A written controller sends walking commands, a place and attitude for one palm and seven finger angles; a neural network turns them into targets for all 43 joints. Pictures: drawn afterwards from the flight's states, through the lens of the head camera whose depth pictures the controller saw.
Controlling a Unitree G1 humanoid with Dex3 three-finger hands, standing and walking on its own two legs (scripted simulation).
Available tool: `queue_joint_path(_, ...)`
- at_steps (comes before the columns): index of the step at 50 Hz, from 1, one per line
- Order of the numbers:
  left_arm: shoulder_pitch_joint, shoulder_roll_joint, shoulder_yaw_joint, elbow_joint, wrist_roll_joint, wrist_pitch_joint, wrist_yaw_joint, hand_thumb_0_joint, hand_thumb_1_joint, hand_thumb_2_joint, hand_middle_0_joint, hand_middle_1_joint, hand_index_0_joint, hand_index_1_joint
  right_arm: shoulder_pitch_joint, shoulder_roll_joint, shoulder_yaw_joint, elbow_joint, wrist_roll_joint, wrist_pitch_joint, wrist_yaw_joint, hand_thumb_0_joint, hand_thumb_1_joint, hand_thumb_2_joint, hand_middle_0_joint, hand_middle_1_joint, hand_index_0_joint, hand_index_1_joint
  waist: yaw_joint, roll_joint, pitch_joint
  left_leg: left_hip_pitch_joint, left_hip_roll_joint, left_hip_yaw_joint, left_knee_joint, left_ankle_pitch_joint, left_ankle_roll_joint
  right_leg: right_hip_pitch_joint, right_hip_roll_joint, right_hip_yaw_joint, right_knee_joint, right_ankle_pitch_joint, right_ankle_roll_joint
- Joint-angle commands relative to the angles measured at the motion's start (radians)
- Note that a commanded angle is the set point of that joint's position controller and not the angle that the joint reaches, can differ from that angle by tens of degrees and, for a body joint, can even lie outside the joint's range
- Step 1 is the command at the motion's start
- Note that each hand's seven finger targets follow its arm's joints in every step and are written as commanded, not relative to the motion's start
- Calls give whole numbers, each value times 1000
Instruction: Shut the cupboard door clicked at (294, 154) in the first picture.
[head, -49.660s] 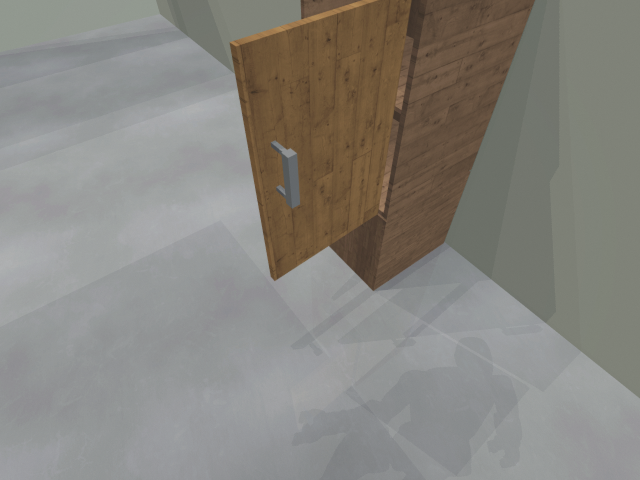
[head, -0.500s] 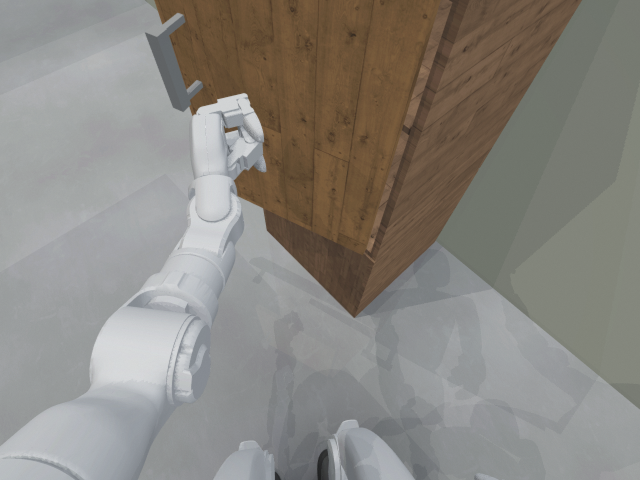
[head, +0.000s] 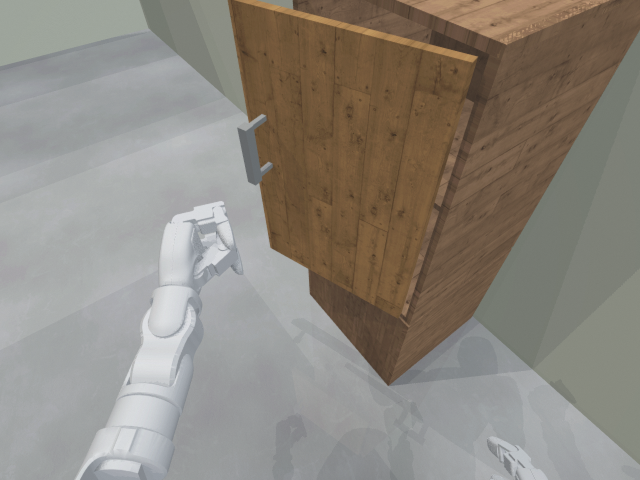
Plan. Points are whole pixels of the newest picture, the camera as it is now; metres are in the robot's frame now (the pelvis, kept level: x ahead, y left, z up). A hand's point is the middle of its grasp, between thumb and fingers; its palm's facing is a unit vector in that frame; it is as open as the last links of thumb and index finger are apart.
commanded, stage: draw the hand back to the body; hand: left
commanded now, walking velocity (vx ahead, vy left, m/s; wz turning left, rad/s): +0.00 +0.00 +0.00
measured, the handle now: (257, 150) +0.67 +0.14 +0.03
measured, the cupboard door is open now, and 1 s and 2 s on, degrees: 19 19 19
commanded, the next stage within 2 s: step back with the hand held close in 1.06 s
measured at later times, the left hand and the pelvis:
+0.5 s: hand (56, 326) +0.24 +0.25 +0.16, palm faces +0.32 -0.89 -0.31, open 4.7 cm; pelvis +0.02 +0.03 +0.03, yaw +3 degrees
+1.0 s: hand out of the picture +0.18 +0.29 +0.18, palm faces +0.48 -0.79 -0.37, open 7.3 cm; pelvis +0.00 +0.02 +0.03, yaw +2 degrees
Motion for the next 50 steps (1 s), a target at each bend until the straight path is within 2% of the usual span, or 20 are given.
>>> queue_joint_path(1, -152, 165, -22, -433, 41, 17, -10, 0, 900, 900, -1107, -1290, -1107, -1290, -133, -64, -26, -182, 21, -11, -29, 0, -900, -900, 200, 300, 200, 300, 24, -73, -218, 123, 24, -40, -189, 206, -12, 328, -92, 94, -188, 234, 61)
queue_joint_path(4, -69, 185, -20, -509, 55, 67, 0, 0, 900, 900, -1025, -1200, -1025, -1200, -170, -62, -8, -179, 18, 4, -53, 0, -900, -900, 200, 300, 200, 300, 28, -41, -122, 190, 33, -56, -245, 225, -12, 327, -85, 72, -232, 229, 48)
queue_joint_path(5, -45, 196, -7, -536, 57, 80, 4, 0, 900, 900, -997, -1170, -997, -1170, -171, -62, -5, -180, 14, 6, -59, 0, -900, -900, 200, 300, 200, 300, 31, -56, -123, 212, 34, -61, -258, 232, -11, 343, -83, 64, -242, 229, 46)
queue_joint_path(9, 83, 225, 34, -642, 65, 125, 14, 0, 900, 900, -887, -1050, -887, -1050, -194, -55, 8, -181, 4, 7, -72, 0, -900, -900, 200, 300, 200, 300, 42, -27, -111, 290, 40, -66, -300, 315, -16, 394, -83, 45, -276, 300, 40)
queue_joint_path(11, 127, 216, 31, -724, 70, 139, 17, 0, 900, 900, -832, -990, -832, -990, -202, -52, 14, -183, -1, -1, -70, 0, -900, -900, 200, 300, 200, 300, 43, 34, -102, 328, 44, -77, -318, 366, -27, 401, -79, 30, -286, 316, 34)
queue_joint_path(17, 324, 266, 108, -834, 73, 168, 33, 0, 900, 900, -668, -810, -668, -810, -211, -60, 15, -173, -19, -28, -64, 0, -900, -900, 200, 300, 200, 300, 59, 10, -61, 360, 55, -89, -353, 437, -39, 433, -73, 18, -329, 329, 34)
queue_joint_path(23, 462, 318, 215, -953, 74, 166, 48, 0, 900, 900, -502, -630, -502, -630, -218, -58, 10, -164, -25, -48, -57, 0, -900, -900, 200, 300, 200, 300, 76, 54, -60, 369, 63, -104, -358, 531, -66, 462, -75, 8, -331, 345, 34)
queue_joint_path(26, 520, 348, 277, -984, 73, 159, 56, 0, 900, 900, -420, -540, -420, -540, -220, -59, 3, -155, -25, -60, -54, 0, -900, -900, 200, 300, 200, 300, 80, 45, -41, 358, 67, -110, -367, 502, -73, 455, -72, 3, -337, 313, 35)
queue_joint_path(27, 572, 367, 308, -966, 70, 158, 58, 0, 900, 900, -393, -510, -393, -510, -220, -65, 0, -149, -27, -64, -54, 0, -900, -900, 200, 300, 200, 300, 88, 17, -24, 333, 65, -109, -369, 484, -70, 462, -72, 2, -342, 306, 35)
queue_joint_path(29, 596, 378, 339, -1014, 66, 146, 59, 0, 900, 900, -337, -450, -337, -450, -224, -63, -6, -148, -22, -72, -54, 0, -900, -900, 200, 300, 200, 300, 89, 56, -32, 335, 67, -106, -369, 473, -71, 465, -76, 5, -338, 296, 36)
queue_joint_path(32, 673, 420, 414, -1008, 61, 136, 65, 0, 900, 900, -255, -360, -255, -360, -224, -69, -14, -139, -19, -85, -55, 0, -900, -900, 200, 300, 200, 300, 99, 27, -7, 303, 68, -109, -377, 424, -69, 464, -73, 5, -345, 265, 36)
queue_joint_path(34, 687, 440, 454, -1047, 58, 122, 72, 0, 900, 900, -200, -300, -200, -300, -223, -67, -17, -138, -16, -97, -58, 0, -900, -900, 200, 300, 200, 300, 102, 78, -18, 301, 68, -109, -378, 410, -72, 467, -74, 5, -337, 256, 36)
queue_joint_path(35, 688, 388, 403, -1024, 63, 120, 68, 0, 900, 900, -200, -300, -200, -300, -220, -66, -16, -127, -17, -104, -57, 0, -900, -900, 200, 300, 200, 300, 91, 73, 20, 300, 69, -112, -383, 399, -73, 437, -75, 3, -339, 239, 36)
queue_joint_path(38, 639, 350, 350, -993, 71, 119, 68, 0, 900, 900, -200, -300, -200, -300, -216, -84, -24, -118, -17, -118, -58, 0, -900, -900, 200, 300, 200, 300, 76, 23, 78, 291, 76, -127, -403, 291, -63, 386, -75, 5, -347, 168, 41)
queue_joint_path(40, 618, 366, 360, -992, 75, 111, 76, 0, 900, 900, -200, -300, -200, -300, -215, -87, -25, -114, -18, -127, -64, 0, -900, -900, 200, 300, 200, 300, 79, 32, 71, 283, 70, -131, -410, 225, -55, 387, -75, 9, -346, 140, 41)
queue_joint_path(42, 624, 390, 382, -987, 76, 106, 79, 0, 900, 900, -200, -300, -200, -300, -218, -89, -25, -110, -20, -133, -69, 0, -900, -900, 200, 300, 200, 300, 88, 11, 66, 266, 65, -128, -415, 195, -48, 406, -76, 12, -351, 122, 39)
queue_joint_path(44, 611, 396, 391, -1007, 74, 96, 82, 0, 900, 900, -200, -300, -200, -300, -225, -81, -22, -113, -20, -139, -72, 0, -900, -900, 200, 300, 200, 300, 92, 29, 51, 260, 61, -127, -419, 163, -44, 419, -78, 17, -347, 105, 38)
queue_joint_path(47, 623, 421, 419, -1013, 75, 92, 84, 0, 900, 900, -200, -300, -200, -300, -227, -78, -19, -107, -21, -148, -75, 0, -900, -900, 200, 300, 200, 300, 100, 62, 44, 247, 58, -118, -416, 173, -44, 443, -77, 25, -353, 115, 34)
queue_joint_path(48, 615, 397, 398, -1031, 74, 90, 81, 0, 900, 900, -200, -300, -200, -300, -231, -72, -16, -113, -19, -149, -74, 0, -900, -900, 200, 300, 200, 300, 98, 93, 51, 252, 58, -119, -418, 179, -47, 440, -78, 24, -349, 119, 32)
queue_joint_path(50, 631, 399, 406, -1026, 72, 89, 82, 0, 900, 900, -200, -300, -200, -300, -226, -69, -15, -109, -21, -153, -73, 0, -900, -900, 200, 300, 200, 300, 99, 101, 52, 258, 58, -115, -415, 201, -50, 439, -75, 23, -349, 136, 31)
